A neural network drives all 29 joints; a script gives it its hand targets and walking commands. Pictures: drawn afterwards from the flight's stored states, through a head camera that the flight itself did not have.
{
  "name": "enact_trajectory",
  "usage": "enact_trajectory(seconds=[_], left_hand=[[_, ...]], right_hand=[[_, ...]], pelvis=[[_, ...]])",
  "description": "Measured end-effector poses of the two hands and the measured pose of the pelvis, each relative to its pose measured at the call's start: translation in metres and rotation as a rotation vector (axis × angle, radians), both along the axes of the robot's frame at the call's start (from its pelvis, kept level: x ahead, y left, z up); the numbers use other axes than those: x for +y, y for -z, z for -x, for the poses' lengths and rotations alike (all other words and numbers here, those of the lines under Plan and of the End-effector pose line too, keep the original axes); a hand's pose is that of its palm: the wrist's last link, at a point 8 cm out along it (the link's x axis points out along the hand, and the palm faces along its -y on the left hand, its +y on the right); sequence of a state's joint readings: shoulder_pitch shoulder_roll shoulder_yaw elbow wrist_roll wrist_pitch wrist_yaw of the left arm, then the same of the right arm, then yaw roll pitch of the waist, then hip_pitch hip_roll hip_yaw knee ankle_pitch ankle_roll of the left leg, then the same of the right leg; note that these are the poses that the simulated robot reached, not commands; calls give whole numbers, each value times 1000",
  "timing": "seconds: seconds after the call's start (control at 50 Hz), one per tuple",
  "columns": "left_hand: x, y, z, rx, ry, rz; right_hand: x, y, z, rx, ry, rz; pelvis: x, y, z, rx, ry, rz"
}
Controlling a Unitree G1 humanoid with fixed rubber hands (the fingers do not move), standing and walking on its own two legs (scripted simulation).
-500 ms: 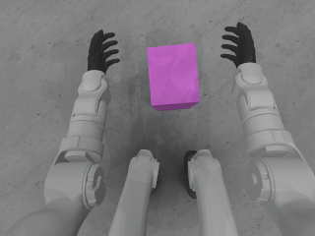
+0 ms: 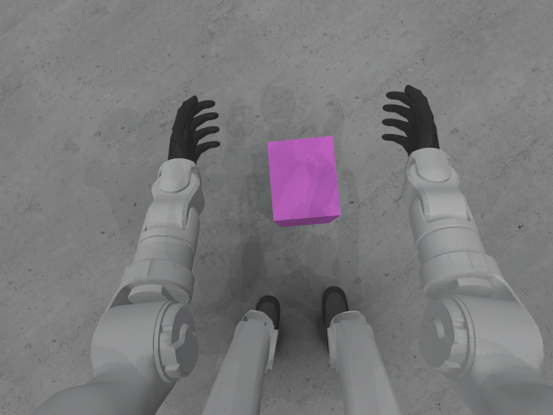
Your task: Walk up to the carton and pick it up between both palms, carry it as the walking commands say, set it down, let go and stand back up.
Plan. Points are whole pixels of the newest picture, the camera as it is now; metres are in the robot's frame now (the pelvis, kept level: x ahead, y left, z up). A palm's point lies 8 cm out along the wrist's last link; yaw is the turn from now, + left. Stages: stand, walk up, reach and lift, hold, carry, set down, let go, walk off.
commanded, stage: let go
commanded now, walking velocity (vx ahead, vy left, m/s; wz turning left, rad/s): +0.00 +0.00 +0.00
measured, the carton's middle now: (302, 188) +0.48 +0.01 -0.53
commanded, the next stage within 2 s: stand in 1.26 s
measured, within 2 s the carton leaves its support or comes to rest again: neither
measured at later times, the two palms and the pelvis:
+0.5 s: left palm (116, 237) +0.34 +0.22 -0.03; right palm (496, 243) +0.35 -0.20 -0.04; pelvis +0.05 +0.01 +0.07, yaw +0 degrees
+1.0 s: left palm (51, 340) +0.24 +0.24 +0.03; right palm out of the picture +0.24 -0.23 +0.03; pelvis +0.08 +0.00 +0.10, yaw +1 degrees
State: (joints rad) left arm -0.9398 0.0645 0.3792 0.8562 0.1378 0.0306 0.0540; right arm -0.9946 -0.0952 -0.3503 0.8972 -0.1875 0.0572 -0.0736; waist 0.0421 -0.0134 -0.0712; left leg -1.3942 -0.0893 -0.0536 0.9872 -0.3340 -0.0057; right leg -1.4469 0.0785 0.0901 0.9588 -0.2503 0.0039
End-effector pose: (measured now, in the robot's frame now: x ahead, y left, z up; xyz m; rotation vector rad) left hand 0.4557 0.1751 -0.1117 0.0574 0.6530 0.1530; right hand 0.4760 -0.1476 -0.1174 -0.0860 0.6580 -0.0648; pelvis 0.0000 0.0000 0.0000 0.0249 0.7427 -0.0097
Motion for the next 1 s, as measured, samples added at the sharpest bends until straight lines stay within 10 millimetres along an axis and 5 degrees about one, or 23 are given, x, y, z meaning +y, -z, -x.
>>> enact_trajectory(seconds=[0.2,0.46,0.8,1.0], left_hand=[[11,0,28,50,68,-62],[42,-73,108,114,102,-78],[55,-136,207,150,101,-77],[62,-145,213,151,112,-75]], right_hand=[[-15,-1,35,44,10,73],[-45,-69,119,98,-20,86],[-77,-135,220,138,-5,72],[-79,-147,232,148,-38,77]], pelvis=[[2,-17,-15,-15,0,10],[6,-61,-47,-246,-12,23],[2,-100,-82,-613,-15,26],[2,-100,-84,-753,-24,27]])
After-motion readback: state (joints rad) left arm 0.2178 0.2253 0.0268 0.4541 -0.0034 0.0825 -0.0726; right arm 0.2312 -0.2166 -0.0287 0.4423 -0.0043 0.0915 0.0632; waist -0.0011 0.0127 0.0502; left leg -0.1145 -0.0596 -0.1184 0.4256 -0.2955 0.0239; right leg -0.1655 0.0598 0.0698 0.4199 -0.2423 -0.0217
